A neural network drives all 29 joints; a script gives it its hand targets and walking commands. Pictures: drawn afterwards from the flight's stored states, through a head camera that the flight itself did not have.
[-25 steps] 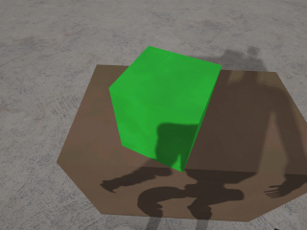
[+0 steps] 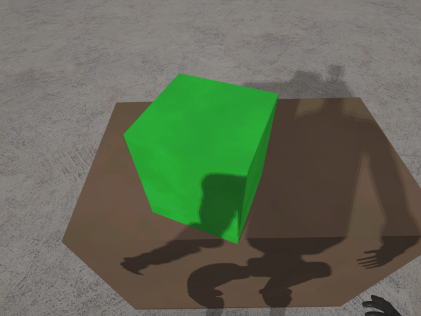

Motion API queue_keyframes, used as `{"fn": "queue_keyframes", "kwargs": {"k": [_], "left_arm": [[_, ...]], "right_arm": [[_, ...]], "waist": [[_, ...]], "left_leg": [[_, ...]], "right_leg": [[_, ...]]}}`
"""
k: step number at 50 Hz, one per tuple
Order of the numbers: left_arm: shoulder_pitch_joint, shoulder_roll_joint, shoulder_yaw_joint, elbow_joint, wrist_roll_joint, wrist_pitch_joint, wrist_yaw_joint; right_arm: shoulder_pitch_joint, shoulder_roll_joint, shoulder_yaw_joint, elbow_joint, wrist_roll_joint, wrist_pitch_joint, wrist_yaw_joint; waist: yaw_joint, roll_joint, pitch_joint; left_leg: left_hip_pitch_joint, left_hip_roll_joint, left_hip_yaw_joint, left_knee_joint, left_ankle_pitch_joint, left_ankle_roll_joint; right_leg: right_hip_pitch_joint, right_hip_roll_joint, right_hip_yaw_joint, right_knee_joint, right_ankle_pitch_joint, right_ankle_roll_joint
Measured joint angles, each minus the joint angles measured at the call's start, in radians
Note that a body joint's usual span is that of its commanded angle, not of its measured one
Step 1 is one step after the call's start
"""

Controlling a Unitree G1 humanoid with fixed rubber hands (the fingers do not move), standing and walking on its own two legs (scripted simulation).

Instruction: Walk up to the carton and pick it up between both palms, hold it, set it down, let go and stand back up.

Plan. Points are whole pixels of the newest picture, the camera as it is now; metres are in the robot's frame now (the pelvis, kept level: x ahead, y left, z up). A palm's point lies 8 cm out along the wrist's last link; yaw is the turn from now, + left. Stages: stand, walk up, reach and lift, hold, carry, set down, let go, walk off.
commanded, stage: walk up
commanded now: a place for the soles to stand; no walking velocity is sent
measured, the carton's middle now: (208, 159) +0.42 +0.03 +0.06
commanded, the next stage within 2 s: none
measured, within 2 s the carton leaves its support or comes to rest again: neither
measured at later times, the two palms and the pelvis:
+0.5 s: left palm out of the picture +0.07 +0.34 -0.07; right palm out of the picture +0.11 -0.31 -0.07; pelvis -0.01 +0.01 +0.00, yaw -2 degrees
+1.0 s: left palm out of the picture +0.09 +0.33 -0.07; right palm out of the picture +0.12 -0.31 -0.07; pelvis +0.00 +0.01 +0.00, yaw -2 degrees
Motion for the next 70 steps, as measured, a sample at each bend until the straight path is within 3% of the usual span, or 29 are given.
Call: {"fn": "queue_keyframes", "kwargs": {"k": [2,4,8,13,17,21,25,29,60,66,70], "left_arm": [[0.000,0.000,0.002,0.000,0.000,0.000,0.000],[0.001,0.000,0.003,0.007,0.000,-0.009,0.001],[0.003,0.004,0.003,0.014,0.000,-0.013,0.004],[-0.003,0.004,0.001,0.014,0.000,-0.013,0.005],[-0.004,0.006,0.002,0.014,0.000,-0.013,0.005],[-0.004,0.008,0.010,0.029,0.000,-0.012,0.005],[-0.004,0.008,0.008,0.035,0.000,-0.013,0.005],[-0.006,0.008,-0.005,0.035,0.000,-0.013,0.005],[-0.054,0.008,-0.008,0.039,0.000,0.010,0.004],[-0.055,0.008,-0.004,0.039,0.000,0.013,0.003],[-0.059,0.008,-0.004,0.039,0.000,0.017,0.002]], "right_arm": [[0.001,0.000,0.000,0.000,0.000,0.002,0.001],[-0.002,0.000,0.000,0.000,0.000,0.012,0.002],[-0.023,0.000,0.000,0.000,0.000,0.034,0.002],[-0.023,0.000,0.000,0.004,0.000,0.023,0.003],[0.002,0.000,0.000,0.010,0.000,0.014,0.006],[0.002,0.000,0.000,0.013,0.000,0.014,0.007],[-0.008,0.000,0.000,0.013,0.000,0.018,0.007],[-0.010,0.000,0.000,0.016,0.000,0.014,0.008],[-0.046,0.000,0.000,0.029,0.000,0.022,0.004],[-0.043,0.000,0.000,0.037,0.000,0.034,0.004],[-0.032,0.000,0.000,0.045,0.000,0.034,0.003]], "waist": [[0.000,-0.003,0.000],[0.000,-0.005,0.000],[0.000,-0.015,0.000],[0.000,0.008,0.001],[0.000,0.014,-0.005],[0.000,0.006,-0.005],[0.000,-0.005,-0.006],[0.000,0.010,-0.004],[0.000,-0.002,0.000],[0.000,-0.015,0.011],[0.000,-0.012,0.028]], "left_leg": [[0.000,0.003,0.004,0.000,-0.002,0.000],[0.000,0.004,0.004,0.005,0.002,0.000],[0.000,-0.018,0.005,0.023,-0.144,0.000],[0.003,-0.021,0.005,-0.002,0.021,0.001],[0.004,-0.012,0.006,-0.002,0.000,0.010],[0.005,-0.011,0.007,-0.002,0.000,0.010],[0.007,-0.031,0.007,-0.002,-0.077,0.010],[0.007,-0.026,0.007,-0.015,0.021,0.010],[0.015,-0.004,0.008,-0.016,0.020,0.012],[0.015,-0.022,0.009,-0.016,-0.041,0.012],[0.015,-0.019,0.009,-0.028,0.024,0.012]], "right_leg": [[0.004,-0.003,-0.009,-0.015,0.014,0.000],[0.009,-0.003,-0.010,-0.038,0.123,0.001],[0.010,-0.015,0.004,-0.039,0.098,0.001],[0.005,-0.012,0.009,-0.035,0.100,0.001],[0.004,-0.008,0.004,-0.030,0.022,0.001],[0.011,-0.012,-0.001,-0.060,0.139,0.003],[0.008,-0.022,0.011,-0.060,0.111,0.009],[0.008,-0.015,0.014,-0.060,0.110,0.009],[0.012,0.006,0.014,-0.068,0.141,0.009],[0.006,-0.006,0.021,-0.068,0.152,0.009],[0.004,-0.001,0.023,-0.068,0.159,0.009]]}}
